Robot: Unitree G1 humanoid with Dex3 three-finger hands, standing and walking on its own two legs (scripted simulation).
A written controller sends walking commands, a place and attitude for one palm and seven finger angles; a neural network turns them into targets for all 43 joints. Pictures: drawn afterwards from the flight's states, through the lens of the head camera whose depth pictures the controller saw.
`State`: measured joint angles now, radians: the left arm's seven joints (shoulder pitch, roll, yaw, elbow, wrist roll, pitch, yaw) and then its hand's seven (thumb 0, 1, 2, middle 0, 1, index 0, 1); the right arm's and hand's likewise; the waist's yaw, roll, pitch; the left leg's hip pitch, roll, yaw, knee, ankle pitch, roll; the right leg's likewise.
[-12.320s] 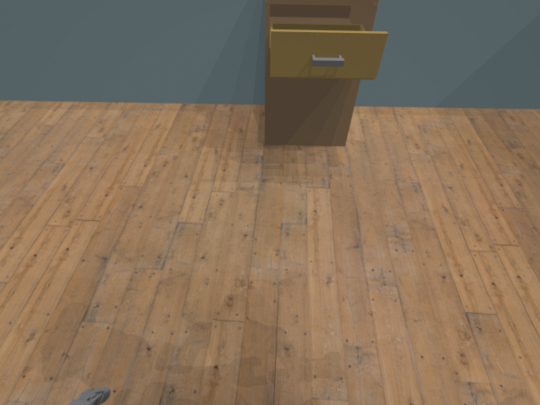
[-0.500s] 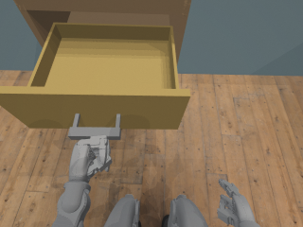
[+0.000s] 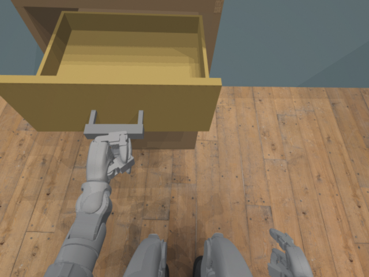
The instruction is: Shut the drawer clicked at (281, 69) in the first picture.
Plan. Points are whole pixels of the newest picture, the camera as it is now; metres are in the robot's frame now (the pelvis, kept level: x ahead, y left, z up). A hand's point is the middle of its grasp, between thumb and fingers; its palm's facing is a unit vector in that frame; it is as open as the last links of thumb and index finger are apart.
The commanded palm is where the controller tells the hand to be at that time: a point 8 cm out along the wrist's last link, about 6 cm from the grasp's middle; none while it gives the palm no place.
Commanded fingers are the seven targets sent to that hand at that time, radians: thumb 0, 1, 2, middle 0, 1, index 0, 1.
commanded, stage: push the drawer shut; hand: left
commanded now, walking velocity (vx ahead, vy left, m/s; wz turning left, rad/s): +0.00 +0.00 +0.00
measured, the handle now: (116, 123) +0.43 +0.17 +0.03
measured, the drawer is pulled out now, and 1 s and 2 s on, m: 0.24 0.10 0.00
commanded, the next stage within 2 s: none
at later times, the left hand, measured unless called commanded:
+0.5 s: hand (133, 129) +0.42 +0.13 +0.02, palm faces +0.04 -1.00 -0.04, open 3.4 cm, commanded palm +0.41 +0.18 +0.03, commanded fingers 0.00 0.90 0.90 -1.40 -1.60 -1.40 -1.60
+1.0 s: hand (136, 106) +0.49 +0.13 +0.02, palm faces +0.06 -1.00 -0.05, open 3.4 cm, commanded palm +0.48 +0.18 +0.03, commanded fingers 0.00 0.90 0.90 -1.40 -1.60 -1.40 -1.60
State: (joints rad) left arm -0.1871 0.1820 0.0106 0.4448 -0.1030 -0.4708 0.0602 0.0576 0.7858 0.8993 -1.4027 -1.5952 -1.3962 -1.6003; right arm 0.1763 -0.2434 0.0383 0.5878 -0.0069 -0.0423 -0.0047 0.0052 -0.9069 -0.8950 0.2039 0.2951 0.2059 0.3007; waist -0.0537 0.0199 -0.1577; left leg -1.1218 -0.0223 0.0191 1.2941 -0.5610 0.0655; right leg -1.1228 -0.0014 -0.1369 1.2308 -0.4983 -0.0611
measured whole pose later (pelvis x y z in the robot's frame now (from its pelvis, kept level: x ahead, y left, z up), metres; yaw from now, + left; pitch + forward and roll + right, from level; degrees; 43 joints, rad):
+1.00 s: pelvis +0.00 +0.00 +0.00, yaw -1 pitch +27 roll -2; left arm -0.76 0.32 0.27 1.08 -0.05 -0.58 0.02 0.08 0.78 0.90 -1.40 -1.60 -1.40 -1.60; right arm 0.26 -0.26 0.03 0.65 -0.04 0.00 0.01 0.00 -0.91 -0.89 0.20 0.29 0.21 0.30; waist -0.15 0.03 -0.15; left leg -1.21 -0.01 0.03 1.29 -0.55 0.06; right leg -1.22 0.02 -0.12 1.23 -0.48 -0.06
